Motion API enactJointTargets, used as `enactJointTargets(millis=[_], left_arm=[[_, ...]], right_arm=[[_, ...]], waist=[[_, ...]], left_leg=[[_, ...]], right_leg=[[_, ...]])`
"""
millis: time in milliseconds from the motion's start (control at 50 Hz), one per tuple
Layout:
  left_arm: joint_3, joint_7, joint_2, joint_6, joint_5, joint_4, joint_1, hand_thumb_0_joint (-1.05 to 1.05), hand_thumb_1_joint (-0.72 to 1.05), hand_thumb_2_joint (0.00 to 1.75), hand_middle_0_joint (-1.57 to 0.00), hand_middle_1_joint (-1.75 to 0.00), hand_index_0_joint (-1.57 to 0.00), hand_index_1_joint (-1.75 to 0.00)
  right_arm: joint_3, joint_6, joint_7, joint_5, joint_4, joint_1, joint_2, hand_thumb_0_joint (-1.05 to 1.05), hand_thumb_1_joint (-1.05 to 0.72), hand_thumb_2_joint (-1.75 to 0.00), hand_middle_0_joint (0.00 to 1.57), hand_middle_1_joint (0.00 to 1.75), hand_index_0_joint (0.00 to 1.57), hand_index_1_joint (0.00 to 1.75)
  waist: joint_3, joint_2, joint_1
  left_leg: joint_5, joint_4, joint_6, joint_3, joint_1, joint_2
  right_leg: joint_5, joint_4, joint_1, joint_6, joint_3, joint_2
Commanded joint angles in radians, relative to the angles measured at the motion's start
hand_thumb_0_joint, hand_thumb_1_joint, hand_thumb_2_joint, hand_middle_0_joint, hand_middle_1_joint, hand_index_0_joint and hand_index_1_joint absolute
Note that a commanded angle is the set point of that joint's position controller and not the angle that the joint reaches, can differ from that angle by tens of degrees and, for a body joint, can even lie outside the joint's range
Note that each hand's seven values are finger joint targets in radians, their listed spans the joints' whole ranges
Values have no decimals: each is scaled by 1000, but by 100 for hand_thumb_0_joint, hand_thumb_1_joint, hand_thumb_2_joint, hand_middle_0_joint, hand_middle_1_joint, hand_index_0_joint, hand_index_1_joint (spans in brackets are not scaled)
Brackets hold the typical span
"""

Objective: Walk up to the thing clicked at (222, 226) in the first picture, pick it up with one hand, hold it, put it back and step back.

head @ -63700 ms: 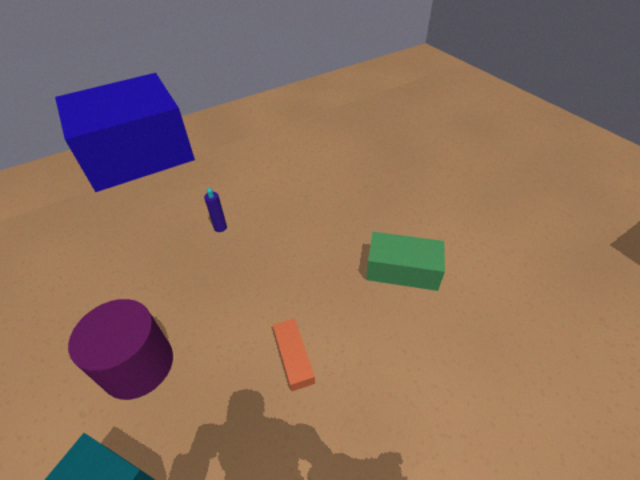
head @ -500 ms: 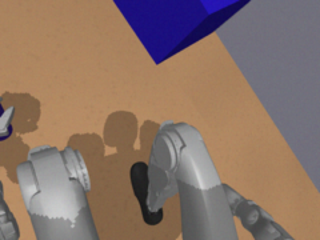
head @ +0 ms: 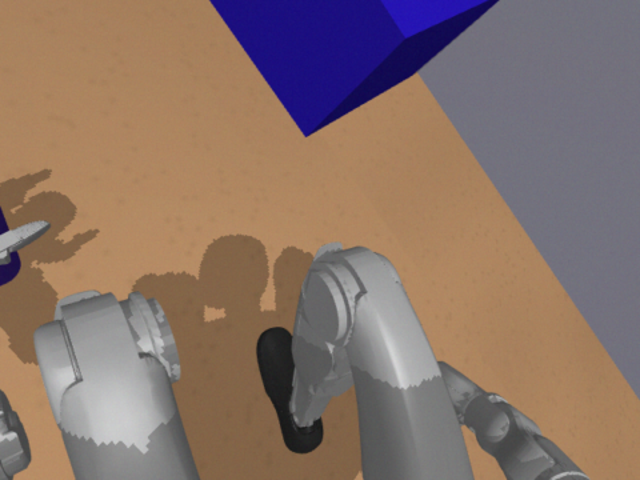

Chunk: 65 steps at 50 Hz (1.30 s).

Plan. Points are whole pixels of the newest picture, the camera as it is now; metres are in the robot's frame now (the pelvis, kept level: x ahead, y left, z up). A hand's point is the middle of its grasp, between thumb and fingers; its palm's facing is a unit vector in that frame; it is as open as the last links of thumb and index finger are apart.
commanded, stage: open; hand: left
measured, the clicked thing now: out of the picture +0.43 +0.28 -0.17
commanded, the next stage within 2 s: withdraw in 0.08 s
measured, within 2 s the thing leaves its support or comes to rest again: rests again in 0.66 s
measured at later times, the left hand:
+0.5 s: hand out of the picture +0.42 +0.32 -0.11, palm faces +0.36 -0.93 -0.02, open 17.2 cm
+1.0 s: hand out of the picture +0.34 +0.45 +0.03, palm faces +0.44 -0.77 -0.46, open 17.2 cm
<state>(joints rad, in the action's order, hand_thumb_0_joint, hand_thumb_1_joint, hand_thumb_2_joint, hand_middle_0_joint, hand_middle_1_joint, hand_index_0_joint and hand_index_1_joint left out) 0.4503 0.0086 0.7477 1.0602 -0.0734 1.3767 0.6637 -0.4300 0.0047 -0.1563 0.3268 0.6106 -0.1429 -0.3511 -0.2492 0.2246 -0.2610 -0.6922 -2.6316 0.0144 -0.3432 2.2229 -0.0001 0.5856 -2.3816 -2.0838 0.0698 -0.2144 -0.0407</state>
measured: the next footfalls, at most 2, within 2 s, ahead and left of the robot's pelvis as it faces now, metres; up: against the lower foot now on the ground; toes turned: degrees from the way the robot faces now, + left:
none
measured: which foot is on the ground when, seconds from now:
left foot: down 0.00-1.00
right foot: down 0.00-1.00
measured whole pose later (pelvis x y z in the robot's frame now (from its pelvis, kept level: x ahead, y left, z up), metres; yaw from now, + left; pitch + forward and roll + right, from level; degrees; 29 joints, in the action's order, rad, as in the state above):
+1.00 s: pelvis +0.01 -0.01 +0.08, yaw +8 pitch +30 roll -8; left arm 0.54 0.09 0.77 0.32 0.09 0.96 0.52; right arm -0.08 0.13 -0.06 0.03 0.62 0.09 -0.27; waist 0.09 0.03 -0.09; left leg -0.67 -2.29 0.00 -0.12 2.17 0.02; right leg 0.63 -2.19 -2.10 0.04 -0.06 0.02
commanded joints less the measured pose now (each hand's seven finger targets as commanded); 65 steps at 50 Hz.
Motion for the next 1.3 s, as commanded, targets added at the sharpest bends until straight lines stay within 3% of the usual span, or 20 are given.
enactJointTargets(millis=[0, 200, 300, 360, 420, 460, 500, 540, 580, 620, 640, 660, 680, 800, 880, 980, 1060, 1120, 1200, 1280], left_arm=[[1, 11, 125, 60, -7, -113, 173, 0, -43, 27, -47, -38, -47, -38], [15, 17, 168, 79, -13, -147, 233, 0, -56, 13, -16, -14, -15, -15], [99, 40, 258, 72, -15, -256, 215, 0, -58, 9, -8, -7, -6, -8], [141, 64, 304, 37, -15, -390, 181, 0, -52, 8, -7, -5, -5, -7], [100, 108, 246, -35, -26, -496, 142, 0, -48, 6, -7, -3, -4, -5], [52, 140, 169, -98, -47, -480, 124, 0, -51, 4, -7, -2, -4, -4], [33, 172, 149, -150, -67, -479, 138, 0, -52, 3, -6, -2, -4, -3], [58, 201, 174, -193, -86, -502, 172, 0, -54, 2, -5, -2, -4, -2], [40, 236, 141, -232, -96, -457, 169, 0, -53, 2, -4, -3, -5, -1], [34, 264, 123, -257, -103, -471, 173, 0, -47, 8, -5, -4, -3, -5], [98, 204, 287, -322, 61, -356, 55, 0, -51, 6, -6, -7, -6, -7], [77, 193, 251, -344, 49, -450, 130, 0, -53, 6, -7, -8, -7, -7], [79, 184, 256, -362, 58, -516, 183, 0, -52, 6, -7, -7, -7, -7], [171, 120, 415, -534, 133, -637, 175, 0, -47, 11, -6, -7, -6, -7], [151, 86, 323, -645, 159, -575, 49, 0, -52, 7, -6, -6, -6, -6], [70, 42, 197, -763, 164, -634, -18, 0, -54, 6, -5, -5, -5, -5], [7, 4, 128, -851, 144, -848, -117, 0, -54, 6, -5, -5, -5, -5], [28, -37, 150, -913, 129, -1050, -257, 0, -54, 6, -5, -5, -5, -5], [54, -93, 131, -980, 117, -1145, -408, 0, -49, 9, -6, -6, -6, -6], [-16, -123, -10, -1026, 105, -1137, -514, 0, -56, 5, -5, -5, -5, -5]], right_arm=[[107, 6, 14, -3, -36, 49, -351, 0, -89, -89, 20, 30, 20, 30], [100, -2, 21, -5, -36, 46, -353, 0, -90, -90, 20, 30, 20, 30], [116, 6, 27, -8, -35, 55, -355, 0, -90, -90, 20, 30, 20, 30], [147, 15, 34, -18, -38, 83, -356, 0, -90, -90, 20, 30, 20, 30], [188, 23, 43, -47, -46, 115, -347, 0, -90, -90, 20, 30, 20, 30], [213, 23, 47, -72, -36, 145, -338, 0, -91, -90, 20, 30, 20, 30], [232, 25, 55, -99, -30, 175, -328, 0, -90, -90, 20, 30, 20, 30], [247, 21, 63, -123, -32, 185, -315, 0, -90, -90, 20, 30, 20, 30], [262, 24, 64, -139, -25, 209, -308, 0, -88, -89, 20, 30, 20, 30], [276, 21, 67, -155, -41, 200, -303, 0, -80, -88, 20, 30, 20, 30], [304, 38, 71, -187, -21, 211, -252, 0, -88, -90, 20, 30, 20, 30], [312, 50, 72, -196, -35, 223, -250, 0, -90, -91, 20, 30, 20, 30], [334, 58, 70, -209, -40, 240, -254, 0, -89, -90, 20, 30, 20, 30], [393, 98, 94, -266, -43, 302, -209, 0, -90, -90, 20, 30, 20, 30], [431, 108, 112, -288, -52, 322, -181, 0, -90, -90, 20, 30, 20, 30], [470, 109, 121, -314, -84, 335, -170, 0, -90, -90, 20, 30, 20, 30], [494, 107, 137, -340, -123, 341, -149, 0, -90, -90, 20, 30, 20, 30], [502, 101, 159, -364, -150, 333, -134, 0, -90, -90, 20, 30, 20, 30], [497, 94, 195, -379, -161, 321, -92, 0, -90, -90, 20, 30, 20, 30], [494, 68, 230, -376, -158, 315, -59, 0, -90, -90, 20, 30, 20, 30]], waist=[[549, -477, -72], [545, -486, -89], [598, -558, -36], [706, -654, 7], [750, -730, 24], [740, -688, 7], [701, -616, -4], [687, -555, 17], [663, -513, 9], [656, -496, 32], [728, -551, 144], [768, -570, 117], [818, -598, 123], [949, -598, 162], [933, -517, 181], [949, -430, 183], [1032, -381, 203], [1062, -406, 250], [1011, -354, 251], [904, -374, 237]], left_leg=[[52, 355, 11, 95, -358, 46], [34, 346, 6, 92, -354, 53], [58, 364, 13, 105, -401, 57], [122, 397, 25, 113, -490, 60], [158, 445, 36, 119, -535, 58], [159, 437, 29, 131, -508, 54], [127, 426, 10, 147, -417, 46], [76, 423, -6, 157, -359, 42], [31, 434, -11, 151, -341, 39], [-20, 457, -14, 148, -334, 36], [4, 533, -5, 174, -432, 36], [7, 549, -5, 176, -444, 41], [-9, 573, -3, 181, -475, 41], [76, 606, -20, 242, -515, 27], [106, 657, -25, 259, -532, 22], [46, 758, -33, 250, -598, 21], [36, 856, -40, 270, -683, 18], [28, 960, -37, 266, -792, 25], [73, 1049, -40, 292, -845, 21], [152, 1144, -33, 295, -974, 24]], right_leg=[[-107, 168, 268, -76, -118, -45], [-101, 168, 260, -77, -116, -50], [-111, 159, 274, -81, -101, -43], [-151, 143, 283, -90, -84, -35], [-170, 137, 239, -100, -72, -27], [-180, 155, 215, -101, -63, -26], [-163, 175, 217, -97, -53, -23], [-119, 195, 206, -95, -40, -20], [-75, 202, 174, -95, -42, -16], [-28, 212, 142, -97, -40, -12], [-2, 239, 143, -105, -13, -6], [-3, 249, 157, -103, -9, -9], [3, 252, 145, -106, 2, -5], [-39, 306, 201, -112, 65, 2], [-43, 362, 211, -113, 88, 9], [10, 474, 251, -109, 98, 16], [22, 613, 411, -101, 127, 17], [23, 690, 508, -100, 144, 22], [7, 823, 696, -91, 181, 27], [-63, 917, 742, -97, 181, 27]])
